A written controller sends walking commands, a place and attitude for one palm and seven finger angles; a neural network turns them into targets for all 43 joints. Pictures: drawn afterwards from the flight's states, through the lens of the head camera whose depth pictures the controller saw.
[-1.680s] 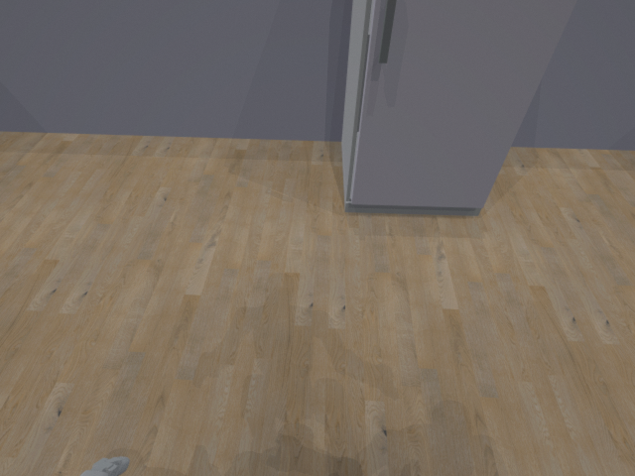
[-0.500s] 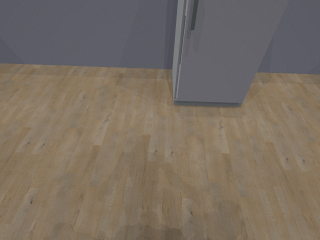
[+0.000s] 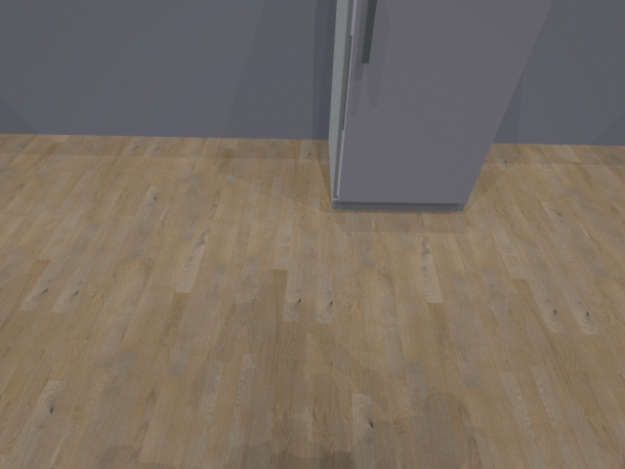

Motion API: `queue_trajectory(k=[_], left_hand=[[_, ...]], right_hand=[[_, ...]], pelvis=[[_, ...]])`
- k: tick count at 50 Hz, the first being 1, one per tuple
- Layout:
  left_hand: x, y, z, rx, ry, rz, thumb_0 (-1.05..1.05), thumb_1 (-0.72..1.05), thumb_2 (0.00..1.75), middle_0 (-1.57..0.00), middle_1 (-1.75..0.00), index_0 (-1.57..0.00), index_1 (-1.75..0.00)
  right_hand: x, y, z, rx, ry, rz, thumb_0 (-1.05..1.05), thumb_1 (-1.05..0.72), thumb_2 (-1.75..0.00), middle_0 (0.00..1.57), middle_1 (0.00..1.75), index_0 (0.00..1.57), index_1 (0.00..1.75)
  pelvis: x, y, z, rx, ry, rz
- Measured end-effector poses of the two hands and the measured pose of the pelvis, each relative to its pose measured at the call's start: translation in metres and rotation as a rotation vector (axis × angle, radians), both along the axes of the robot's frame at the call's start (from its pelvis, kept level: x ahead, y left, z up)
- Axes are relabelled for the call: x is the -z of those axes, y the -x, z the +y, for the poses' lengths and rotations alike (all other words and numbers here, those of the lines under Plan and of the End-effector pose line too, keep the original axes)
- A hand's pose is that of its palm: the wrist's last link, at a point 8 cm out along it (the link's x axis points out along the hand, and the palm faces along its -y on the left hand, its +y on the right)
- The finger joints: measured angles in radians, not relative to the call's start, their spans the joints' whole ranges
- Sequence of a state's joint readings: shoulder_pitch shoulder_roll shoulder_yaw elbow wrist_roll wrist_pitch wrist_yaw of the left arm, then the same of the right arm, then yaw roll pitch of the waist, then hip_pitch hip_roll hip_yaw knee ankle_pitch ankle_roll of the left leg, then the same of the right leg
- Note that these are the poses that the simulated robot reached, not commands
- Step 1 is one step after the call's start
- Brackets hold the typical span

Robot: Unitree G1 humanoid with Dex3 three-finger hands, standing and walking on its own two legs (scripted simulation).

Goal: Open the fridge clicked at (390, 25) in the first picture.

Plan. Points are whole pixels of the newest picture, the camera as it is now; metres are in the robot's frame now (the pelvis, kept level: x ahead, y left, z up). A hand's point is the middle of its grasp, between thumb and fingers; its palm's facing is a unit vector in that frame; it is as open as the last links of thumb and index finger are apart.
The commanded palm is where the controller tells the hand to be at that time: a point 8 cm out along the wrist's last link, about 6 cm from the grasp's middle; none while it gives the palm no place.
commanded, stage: walk to a spot facing it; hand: left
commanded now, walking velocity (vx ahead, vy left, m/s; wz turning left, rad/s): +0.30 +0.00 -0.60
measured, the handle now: (369, 13) +1.33 -0.07 +0.11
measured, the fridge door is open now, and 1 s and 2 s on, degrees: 0 0 0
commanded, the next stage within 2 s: turn to face it in 1.46 s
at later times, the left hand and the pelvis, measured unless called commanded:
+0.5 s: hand out of the picture +0.15 +0.12 -0.17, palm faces -0.18 -0.96 -0.20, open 7.4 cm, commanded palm none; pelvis +0.12 -0.06 +0.00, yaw -14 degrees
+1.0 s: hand (262, 300) +0.46 +0.14 -0.18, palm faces -0.37 -0.91 -0.18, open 7.4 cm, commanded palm none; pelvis +0.34 -0.03 +0.00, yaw -28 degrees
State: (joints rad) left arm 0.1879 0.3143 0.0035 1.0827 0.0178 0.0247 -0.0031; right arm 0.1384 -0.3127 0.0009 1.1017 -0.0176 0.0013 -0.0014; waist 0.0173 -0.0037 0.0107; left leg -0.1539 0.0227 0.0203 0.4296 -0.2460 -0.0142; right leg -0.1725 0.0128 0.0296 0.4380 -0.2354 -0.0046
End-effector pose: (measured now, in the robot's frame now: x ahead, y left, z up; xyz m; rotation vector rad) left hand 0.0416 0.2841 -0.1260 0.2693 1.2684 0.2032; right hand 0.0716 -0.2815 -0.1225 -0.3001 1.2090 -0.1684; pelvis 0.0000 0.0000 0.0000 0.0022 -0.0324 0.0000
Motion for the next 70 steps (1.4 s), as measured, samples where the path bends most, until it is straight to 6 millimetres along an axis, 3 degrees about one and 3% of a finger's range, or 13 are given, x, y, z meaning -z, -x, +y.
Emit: queue_trajectory(k=[8, 13, 16, 19, 28, 34, 39, 43, 49, 54, 59, 66, 70], left_hand=[[0.017, -0.007, -0.034, 0.047, 0.076, 0.112, 0.01, 0.91, 0.90, -0.20, -0.30, -0.20, -0.30], [0.019, -0.057, -0.067, 0.115, 0.090, 0.089, 0.01, 0.91, 0.90, -0.20, -0.30, -0.20, -0.30], [0.026, -0.086, -0.084, 0.125, 0.080, 0.011, 0.01, 0.90, 0.90, -0.20, -0.30, -0.20, -0.30], [0.021, -0.099, -0.097, 0.117, 0.084, -0.004, 0.01, 0.91, 0.90, -0.20, -0.30, -0.20, -0.30], [0.010, -0.135, -0.118, 0.184, 0.118, 0.110, 0.01, 0.90, 0.90, -0.20, -0.30, -0.20, -0.30], [0.019, -0.181, -0.109, 0.176, 0.126, 0.132, 0.01, 0.90, 0.90, -0.20, -0.30, -0.20, -0.30], [0.043, -0.232, -0.088, 0.181, 0.132, 0.186, 0.01, 0.90, 0.90, -0.20, -0.30, -0.20, -0.30], [0.045, -0.296, -0.078, 0.258, 0.124, 0.192, 0.01, 0.91, 0.90, -0.20, -0.30, -0.20, -0.30], [0.026, -0.418, -0.093, 0.374, 0.130, 0.055, 0.01, 0.91, 0.90, -0.20, -0.30, -0.20, -0.30], [0.017, -0.497, -0.127, 0.457, 0.143, -0.015, 0.01, 0.91, 0.90, -0.20, -0.30, -0.19, -0.30], [0.015, -0.555, -0.180, 0.560, 0.163, -0.020, 0.01, 0.91, 0.90, -0.19, -0.30, -0.19, -0.30], [0.022, -0.631, -0.290, 0.737, 0.199, -0.038, 0.01, 0.91, 0.90, -0.20, -0.30, -0.19, -0.30], [0.032, -0.669, -0.352, 0.799, 0.216, -0.116, 0.01, 0.91, 0.90, -0.20, -0.30, -0.20, -0.30]], right_hand=[[0.021, 0.033, 0.013, 0.145, -0.072, 0.041, 0.00, -0.90, -0.90, 0.20, 0.30, 0.20, 0.30], [0.038, 0.064, 0.004, 0.245, -0.106, 0.141, 0.00, -0.90, -0.90, 0.20, 0.30, 0.20, 0.30], [0.048, 0.068, -0.008, 0.268, -0.117, 0.211, 0.00, -0.90, -0.90, 0.20, 0.30, 0.20, 0.30], [0.039, 0.042, -0.018, 0.276, -0.114, 0.185, 0.01, -0.90, -0.90, 0.20, 0.30, 0.20, 0.30], [0.005, -0.093, -0.035, 0.304, -0.109, -0.111, 0.00, -0.91, -0.90, 0.20, 0.30, 0.19, 0.30], [0.000, -0.176, -0.025, 0.273, -0.106, -0.170, 0.00, -0.90, -0.90, 0.19, 0.30, 0.19, 0.30], [0.006, -0.241, -0.010, 0.270, -0.072, -0.225, 0.00, -0.90, -0.90, 0.20, 0.30, 0.19, 0.30], [0.002, -0.245, 0.004, 0.352, -0.057, -0.220, 0.00, -0.90, -0.90, 0.20, 0.30, 0.20, 0.30], [-0.006, -0.201, 0.018, 0.538, -0.029, -0.072, -0.02, -0.94, -0.90, 0.20, 0.30, 0.20, 0.30], [-0.002, -0.167, 0.036, 0.656, -0.054, 0.072, -0.01, -0.93, -0.90, 0.20, 0.30, 0.20, 0.30], [0.005, -0.153, 0.061, 0.764, -0.127, 0.180, 0.00, -0.92, -0.90, 0.20, 0.30, 0.19, 0.30], [0.018, -0.159, 0.079, 0.908, -0.256, 0.296, 0.00, -0.91, -0.90, 0.20, 0.30, 0.19, 0.30], [0.035, -0.174, 0.058, 0.963, -0.319, 0.332, 0.00, -0.90, -0.90, 0.20, 0.30, 0.20, 0.30]], pelvis=[[0.009, -0.031, -0.009, 0.104, -0.019, 0.019], [0.017, -0.055, -0.030, 0.159, -0.014, 0.013], [0.026, -0.069, -0.045, 0.167, -0.007, 0.005], [0.018, -0.085, -0.054, 0.187, -0.004, -0.004], [-0.001, -0.146, -0.059, 0.273, -0.004, 0.025], [0.004, -0.201, -0.050, 0.304, 0.016, 0.037], [0.021, -0.260, -0.035, 0.348, 0.025, 0.037], [0.017, -0.293, -0.029, 0.412, 0.023, 0.013], [0.001, -0.337, -0.029, 0.471, 0.024, 0.011], [-0.002, -0.372, -0.039, 0.526, 0.007, 0.015], [0.001, -0.403, -0.060, 0.583, -0.003, 0.018], [0.013, -0.446, -0.110, 0.664, -0.009, 0.031], [0.032, -0.468, -0.154, 0.711, -0.014, 0.029]])
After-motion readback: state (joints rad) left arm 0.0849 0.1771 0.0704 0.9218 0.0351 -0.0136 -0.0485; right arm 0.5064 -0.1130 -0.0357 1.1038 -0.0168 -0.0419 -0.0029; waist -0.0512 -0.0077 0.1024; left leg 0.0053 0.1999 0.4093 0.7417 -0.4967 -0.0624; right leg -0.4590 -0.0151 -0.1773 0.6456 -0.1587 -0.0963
